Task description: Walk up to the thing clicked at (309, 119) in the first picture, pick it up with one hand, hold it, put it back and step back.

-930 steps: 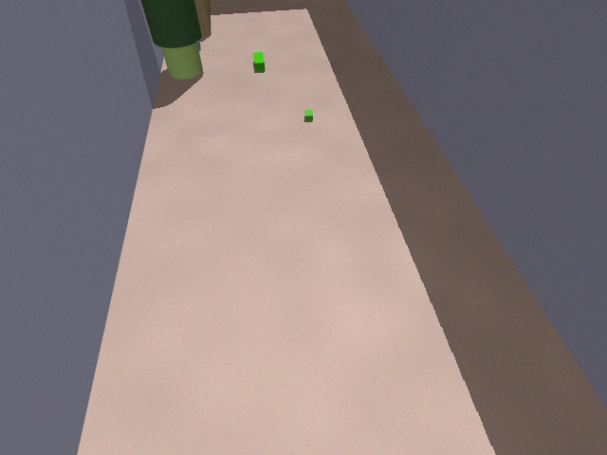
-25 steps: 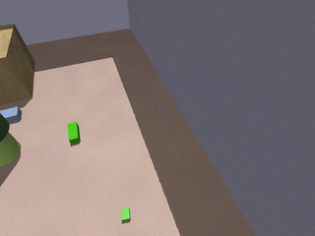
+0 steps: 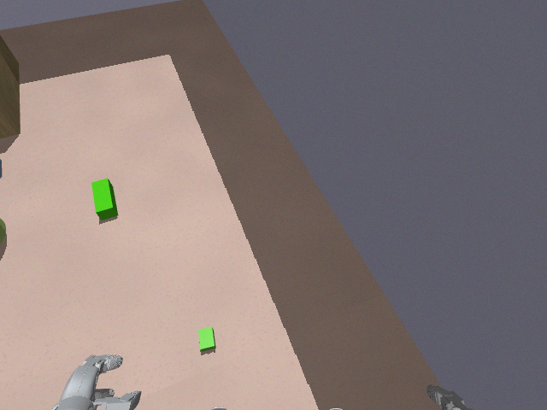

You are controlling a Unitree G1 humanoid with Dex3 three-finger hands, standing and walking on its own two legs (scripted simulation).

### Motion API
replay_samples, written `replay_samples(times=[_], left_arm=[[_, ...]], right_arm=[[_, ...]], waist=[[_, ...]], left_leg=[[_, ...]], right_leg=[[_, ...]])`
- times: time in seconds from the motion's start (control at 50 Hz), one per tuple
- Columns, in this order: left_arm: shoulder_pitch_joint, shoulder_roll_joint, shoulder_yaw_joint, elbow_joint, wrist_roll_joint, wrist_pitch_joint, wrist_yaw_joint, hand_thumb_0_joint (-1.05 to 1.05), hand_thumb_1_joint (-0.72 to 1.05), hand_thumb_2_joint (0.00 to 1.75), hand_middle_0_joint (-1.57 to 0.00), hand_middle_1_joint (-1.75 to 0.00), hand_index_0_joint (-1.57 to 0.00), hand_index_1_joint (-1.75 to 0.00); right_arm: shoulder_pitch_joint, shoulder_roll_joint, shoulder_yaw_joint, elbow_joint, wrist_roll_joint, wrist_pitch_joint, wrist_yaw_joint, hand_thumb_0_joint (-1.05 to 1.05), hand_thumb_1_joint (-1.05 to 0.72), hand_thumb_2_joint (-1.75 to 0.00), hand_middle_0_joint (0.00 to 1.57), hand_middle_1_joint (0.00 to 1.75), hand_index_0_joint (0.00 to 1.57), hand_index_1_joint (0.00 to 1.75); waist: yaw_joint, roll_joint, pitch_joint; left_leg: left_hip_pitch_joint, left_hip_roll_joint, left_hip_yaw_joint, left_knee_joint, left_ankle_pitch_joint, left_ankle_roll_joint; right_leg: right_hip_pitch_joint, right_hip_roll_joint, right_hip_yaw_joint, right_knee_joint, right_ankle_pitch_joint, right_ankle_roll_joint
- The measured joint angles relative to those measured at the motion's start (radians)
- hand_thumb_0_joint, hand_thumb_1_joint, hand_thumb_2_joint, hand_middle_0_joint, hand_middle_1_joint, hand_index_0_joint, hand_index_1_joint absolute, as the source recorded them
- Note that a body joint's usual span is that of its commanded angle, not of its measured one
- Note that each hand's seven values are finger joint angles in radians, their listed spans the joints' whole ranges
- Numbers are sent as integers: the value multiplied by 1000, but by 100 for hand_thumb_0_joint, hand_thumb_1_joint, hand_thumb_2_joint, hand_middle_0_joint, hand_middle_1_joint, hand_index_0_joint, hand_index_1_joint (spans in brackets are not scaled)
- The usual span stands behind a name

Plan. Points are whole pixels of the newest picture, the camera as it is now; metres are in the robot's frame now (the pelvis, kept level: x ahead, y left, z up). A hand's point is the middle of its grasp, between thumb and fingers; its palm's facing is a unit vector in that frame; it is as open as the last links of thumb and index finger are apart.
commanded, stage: rise first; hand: left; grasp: from above
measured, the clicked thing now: (207, 339) +0.40 +0.22 -0.74
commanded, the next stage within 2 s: none
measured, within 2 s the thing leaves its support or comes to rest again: neither
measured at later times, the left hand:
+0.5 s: hand out of the picture +0.13 +0.26 -0.24, palm faces -0.19 -0.83 -0.52, open 14.1 cm
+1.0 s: hand (153, 390) +0.21 +0.28 -0.42, palm faces -0.41 -0.42 -0.81, open 13.3 cm
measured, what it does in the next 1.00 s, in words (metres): lowers itself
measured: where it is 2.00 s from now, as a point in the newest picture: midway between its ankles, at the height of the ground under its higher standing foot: outside the picture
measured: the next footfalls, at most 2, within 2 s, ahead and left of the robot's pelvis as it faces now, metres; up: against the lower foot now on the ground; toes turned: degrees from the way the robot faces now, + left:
none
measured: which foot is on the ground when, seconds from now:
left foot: down 0.00-1.00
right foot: down 0.00-1.00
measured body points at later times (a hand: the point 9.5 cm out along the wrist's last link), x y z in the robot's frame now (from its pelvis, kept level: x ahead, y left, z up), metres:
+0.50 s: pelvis -0.01 +0.01 -0.09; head +0.11 +0.03 +0.34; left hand +0.14 +0.31 -0.20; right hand +0.18 -0.24 -0.19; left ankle +0.02 +0.13 -0.72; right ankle +0.01 -0.14 -0.72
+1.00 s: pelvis -0.06 +0.00 -0.27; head +0.14 +0.01 +0.13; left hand +0.23 +0.30 -0.38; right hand +0.15 -0.27 -0.39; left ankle +0.02 +0.13 -0.72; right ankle +0.01 -0.14 -0.72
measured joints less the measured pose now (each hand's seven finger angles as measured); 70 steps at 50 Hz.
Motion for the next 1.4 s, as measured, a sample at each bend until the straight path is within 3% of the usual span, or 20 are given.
replay_samples(times=[0.12, 0.26, 0.48, 0.58, 0.64, 0.78, 0.88, 0.98, 1.08, 1.18, 1.3, 1.4], left_arm=[[60, -27, -4, -82, 45, 67, 29, 0, -13, 91, -12, -94, -13, -92], [146, -41, 10, -241, 117, 55, 54, 0, -40, 95, -10, -100, -10, -99], [265, -48, -17, -493, 186, 110, 78, 0, -51, 99, -6, -104, -5, -104], [294, -44, -31, -561, 208, 134, 81, 0, -50, 98, -5, -105, -5, -105], [280, -34, -38, -557, 239, 127, 86, 0, -49, 97, -5, -105, -5, -105], [163, 27, -32, -452, 368, 32, 120, 0, -45, 93, -7, -104, -7, -103], [53, 58, -48, -391, 488, -60, 183, 0, -39, 89, -13, -98, -12, -97], [-90, 82, -51, -326, 590, -89, 248, 0, -35, 86, -18, -92, -17, -92], [-245, 112, -46, -250, 661, -86, 285, 0, -33, 86, -19, -90, -19, -90], [-372, 149, -50, -145, 711, -80, 290, 0, -34, 88, -19, -92, -19, -91], [-448, 175, -73, -30, 792, -97, 292, 0, -37, 90, -17, -93, -18, -92], [-478, 178, -77, 45, 873, -130, 328, 0, -38, 91, -17, -91, -18, -90]], right_arm=[[20, -6, -10, -70, -3, -15, 14, 1, -88, -90, 21, 30, 20, 30], [-5, -5, -22, -125, -18, -62, 9, 1, -87, -89, 20, 30, 20, 30], [-70, 13, -14, -180, -23, -100, 3, 1, -85, -89, 20, 30, 20, 30], [-88, 15, -8, -197, -21, -114, 7, 1, -84, -89, 21, 30, 20, 30], [-100, 11, -6, -201, -19, -126, 10, 1, -83, -88, 21, 30, 20, 30], [-148, -18, -20, -189, -25, -158, 32, 1, -81, -88, 21, 30, 20, 30], [-186, -46, -37, -158, -29, -161, 45, 1, -82, -88, 21, 30, 20, 30], [-214, -57, -44, -118, -36, -138, 54, 1, -83, -88, 21, 30, 20, 30], [-213, -48, -39, -75, -49, -111, 57, 1, -83, -88, 20, 30, 20, 30], [-183, -28, -36, -37, -63, -88, 58, 1, -84, -89, 20, 30, 20, 30], [-130, -18, -30, -11, -66, -66, 64, 1, -85, -89, 21, 30, 20, 30], [-99, -25, -22, 4, -69, -54, 76, 1, -86, -89, 21, 30, 20, 30]], waist=[[-4, 17, -39], [9, 6, -70], [16, 14, -110], [18, 21, -133], [19, 22, -144], [16, 13, -174], [15, 17, -182], [17, 21, -166], [19, 24, -135], [6, 31, -122], [-23, 41, -127], [-45, 33, -130]], left_leg=[[-129, 2, 1, 145, -69, 8], [-331, 4, -7, 362, -163, 11], [-549, 4, -29, 577, -248, 11], [-641, 3, -39, 657, -275, 9], [-706, 2, -45, 711, -290, 7], [-947, -3, -55, 908, -336, 0], [-1142, -4, -63, 1075, -366, -5], [-1316, -1, -74, 1228, -377, -11], [-1444, 4, -89, 1340, -366, -14], [-1524, 3, -101, 1415, -352, -12], [-1576, 0, -107, 1468, -346, -2], [-1611, -2, -112, 1503, -346, 6]], right_leg=[[-123, -1, 7, 130, -60, 8], [-323, -2, 12, 344, -152, 14], [-529, -3, 3, 551, -240, 16], [-617, -4, -1, 632, -271, 15], [-681, -5, -3, 688, -290, 13], [-924, -9, 4, 900, -348, 8], [-1120, -6, 10, 1073, -383, 6], [-1296, 4, 15, 1228, -395, 4], [-1425, 17, 14, 1337, -380, 2], [-1500, 23, 12, 1405, -363, 6], [-1541, 26, 12, 1446, -355, 13], [-1569, 28, 11, 1473, -354, 20]])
